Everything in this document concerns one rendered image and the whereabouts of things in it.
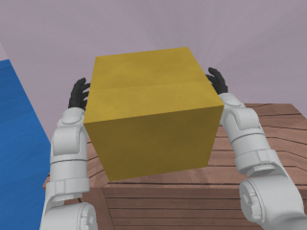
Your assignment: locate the robot right hand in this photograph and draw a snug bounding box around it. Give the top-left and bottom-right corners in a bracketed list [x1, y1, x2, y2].
[205, 67, 228, 95]

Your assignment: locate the carton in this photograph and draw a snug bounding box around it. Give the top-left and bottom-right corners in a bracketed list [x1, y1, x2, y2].
[83, 47, 224, 181]

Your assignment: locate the robot left forearm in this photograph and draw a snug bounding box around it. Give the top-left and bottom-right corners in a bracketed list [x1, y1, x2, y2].
[39, 107, 90, 230]

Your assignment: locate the robot right forearm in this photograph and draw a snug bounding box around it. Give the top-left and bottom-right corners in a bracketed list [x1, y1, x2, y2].
[219, 93, 304, 212]

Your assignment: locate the right robot upper arm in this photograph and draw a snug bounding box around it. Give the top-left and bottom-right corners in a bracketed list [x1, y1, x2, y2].
[239, 173, 307, 230]

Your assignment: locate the pedestal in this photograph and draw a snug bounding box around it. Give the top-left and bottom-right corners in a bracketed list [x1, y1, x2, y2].
[42, 103, 307, 230]

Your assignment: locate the robot left hand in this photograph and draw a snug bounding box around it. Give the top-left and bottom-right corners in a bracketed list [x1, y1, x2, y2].
[68, 78, 91, 111]

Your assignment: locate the left robot upper arm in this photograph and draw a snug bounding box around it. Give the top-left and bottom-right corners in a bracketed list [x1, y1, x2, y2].
[40, 202, 98, 230]

